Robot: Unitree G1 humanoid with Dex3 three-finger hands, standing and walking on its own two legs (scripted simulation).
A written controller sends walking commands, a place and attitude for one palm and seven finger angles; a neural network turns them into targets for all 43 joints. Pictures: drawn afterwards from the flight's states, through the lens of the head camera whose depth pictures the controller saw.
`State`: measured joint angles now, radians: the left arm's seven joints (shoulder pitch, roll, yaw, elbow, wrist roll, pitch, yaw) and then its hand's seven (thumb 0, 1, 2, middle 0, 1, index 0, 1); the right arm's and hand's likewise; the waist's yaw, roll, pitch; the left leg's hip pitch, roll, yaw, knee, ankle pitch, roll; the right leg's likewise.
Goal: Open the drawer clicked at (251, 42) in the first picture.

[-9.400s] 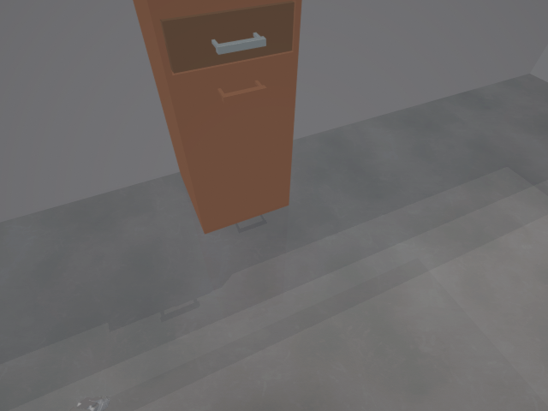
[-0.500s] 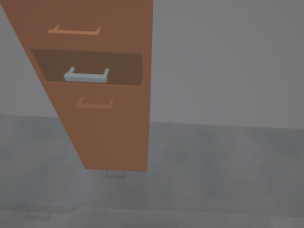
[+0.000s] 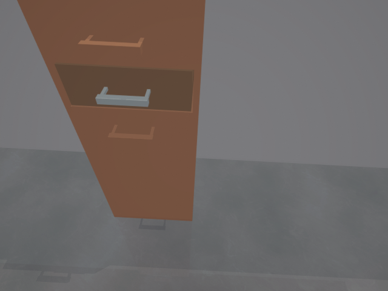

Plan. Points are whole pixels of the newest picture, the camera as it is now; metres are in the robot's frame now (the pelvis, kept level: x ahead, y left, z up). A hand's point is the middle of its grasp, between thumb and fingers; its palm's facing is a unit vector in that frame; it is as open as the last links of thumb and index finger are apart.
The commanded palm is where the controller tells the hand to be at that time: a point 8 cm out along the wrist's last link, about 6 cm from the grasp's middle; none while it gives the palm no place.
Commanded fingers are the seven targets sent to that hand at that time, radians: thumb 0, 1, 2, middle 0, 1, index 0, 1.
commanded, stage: shuffle to correct the standing spot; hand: left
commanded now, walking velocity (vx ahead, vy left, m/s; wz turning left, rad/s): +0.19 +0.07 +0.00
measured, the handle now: (124, 96) +0.60 +0.25 +0.08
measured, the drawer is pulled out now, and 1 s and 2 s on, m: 0.00 0.00 0.00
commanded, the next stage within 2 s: come to a stop and stand still in 0.24 s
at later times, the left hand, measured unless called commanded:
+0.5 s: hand out of the picture +0.13 +0.19 -0.16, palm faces +0.01 -0.98 -0.22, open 7.3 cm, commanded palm none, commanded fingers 0.00 0.90 0.90 -0.20 -0.30 -0.20 -0.30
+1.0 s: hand out of the picture +0.06 +0.19 -0.18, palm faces +0.08 -0.98 -0.19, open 7.3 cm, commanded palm none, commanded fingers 0.00 0.90 0.90 -0.20 -0.30 -0.20 -0.30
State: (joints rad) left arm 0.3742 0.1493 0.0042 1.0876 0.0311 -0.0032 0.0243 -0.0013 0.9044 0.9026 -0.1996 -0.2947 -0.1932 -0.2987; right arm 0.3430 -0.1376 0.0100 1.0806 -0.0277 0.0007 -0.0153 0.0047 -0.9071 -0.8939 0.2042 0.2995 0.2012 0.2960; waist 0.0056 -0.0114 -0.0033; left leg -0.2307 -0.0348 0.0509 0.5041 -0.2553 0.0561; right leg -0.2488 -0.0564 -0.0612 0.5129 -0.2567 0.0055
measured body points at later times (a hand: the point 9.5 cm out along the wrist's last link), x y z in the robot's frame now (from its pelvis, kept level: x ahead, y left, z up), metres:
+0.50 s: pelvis +0.07 +0.01 +0.00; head +0.09 +0.00 +0.45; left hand +0.13 +0.24 -0.15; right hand -0.01 -0.18 -0.16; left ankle +0.02 +0.08 -0.74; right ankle +0.13 -0.10 -0.72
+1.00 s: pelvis +0.05 +0.01 +0.00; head +0.05 +0.02 +0.45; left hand +0.06 +0.24 -0.16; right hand +0.09 -0.21 -0.15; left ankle +0.06 +0.11 -0.74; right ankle +0.07 -0.10 -0.74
